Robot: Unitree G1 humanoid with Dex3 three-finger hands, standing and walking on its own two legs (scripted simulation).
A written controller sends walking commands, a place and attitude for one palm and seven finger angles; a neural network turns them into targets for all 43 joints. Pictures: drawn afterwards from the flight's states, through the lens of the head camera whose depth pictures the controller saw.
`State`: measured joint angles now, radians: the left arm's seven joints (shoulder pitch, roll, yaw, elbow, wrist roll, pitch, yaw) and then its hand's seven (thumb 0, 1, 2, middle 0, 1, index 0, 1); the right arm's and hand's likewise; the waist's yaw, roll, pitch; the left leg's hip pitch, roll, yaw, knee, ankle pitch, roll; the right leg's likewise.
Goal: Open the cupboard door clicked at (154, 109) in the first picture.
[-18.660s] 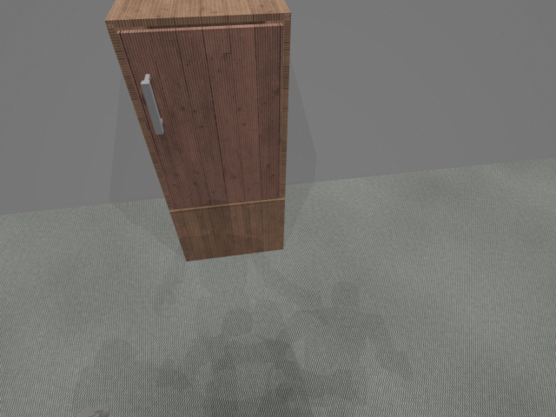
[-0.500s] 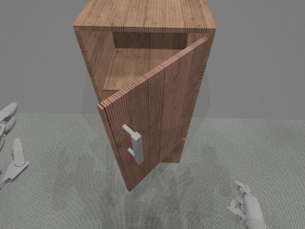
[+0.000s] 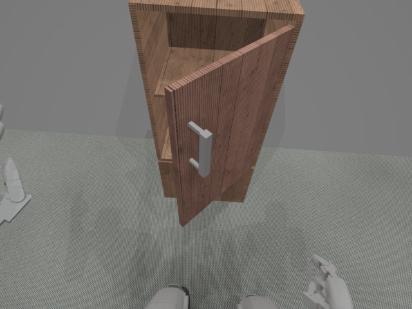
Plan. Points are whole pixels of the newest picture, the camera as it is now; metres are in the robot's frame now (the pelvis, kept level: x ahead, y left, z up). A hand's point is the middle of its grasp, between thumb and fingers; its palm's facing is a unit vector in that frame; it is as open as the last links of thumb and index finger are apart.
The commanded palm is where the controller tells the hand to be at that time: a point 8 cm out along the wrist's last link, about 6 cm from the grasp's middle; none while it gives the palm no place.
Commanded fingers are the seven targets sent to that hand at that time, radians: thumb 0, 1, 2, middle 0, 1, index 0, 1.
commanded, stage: step back with the hand held close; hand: left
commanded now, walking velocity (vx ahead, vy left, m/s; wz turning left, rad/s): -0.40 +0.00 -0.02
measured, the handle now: (198, 150) +0.44 +0.05 +0.03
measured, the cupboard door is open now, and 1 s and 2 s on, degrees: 47 47 47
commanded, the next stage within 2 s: stop stepping back and stand still in 0.10 s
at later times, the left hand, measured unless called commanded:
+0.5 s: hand out of the picture +0.10 +0.27 +0.19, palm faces +0.41 -0.78 -0.48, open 7.4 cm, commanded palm +0.04 +0.31 +0.20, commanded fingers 0.00 0.90 0.90 -0.20 -0.30 -0.20 -0.30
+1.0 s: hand out of the picture +0.08 +0.25 +0.18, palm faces +0.39 -0.78 -0.48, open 7.4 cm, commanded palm none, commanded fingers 0.00 0.90 0.90 -0.20 -0.30 -0.20 -0.30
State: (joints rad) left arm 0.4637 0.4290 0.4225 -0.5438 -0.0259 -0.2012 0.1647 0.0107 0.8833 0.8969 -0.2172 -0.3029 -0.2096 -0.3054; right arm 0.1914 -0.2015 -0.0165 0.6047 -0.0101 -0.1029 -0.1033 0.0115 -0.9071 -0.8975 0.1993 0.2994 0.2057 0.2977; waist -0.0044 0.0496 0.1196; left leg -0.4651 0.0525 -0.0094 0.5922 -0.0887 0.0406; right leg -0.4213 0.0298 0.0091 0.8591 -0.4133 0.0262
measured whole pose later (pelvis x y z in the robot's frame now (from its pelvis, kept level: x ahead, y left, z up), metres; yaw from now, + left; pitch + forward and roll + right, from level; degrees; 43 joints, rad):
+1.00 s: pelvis -0.12 +0.00 +0.01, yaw -1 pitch -1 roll -1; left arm 0.54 0.41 0.39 -0.46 -0.02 -0.19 0.15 0.01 0.89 0.90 -0.21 -0.30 -0.21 -0.30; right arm 0.26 -0.19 0.00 0.68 -0.01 -0.13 -0.06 0.01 -0.91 -0.90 0.20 0.30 0.21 0.30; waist -0.01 0.03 0.01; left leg -0.31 0.03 0.01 0.65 -0.31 0.01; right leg -0.25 0.05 -0.06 0.52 -0.23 -0.06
